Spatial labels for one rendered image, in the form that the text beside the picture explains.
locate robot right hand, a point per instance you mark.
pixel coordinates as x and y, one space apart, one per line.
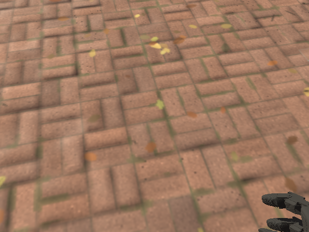
291 202

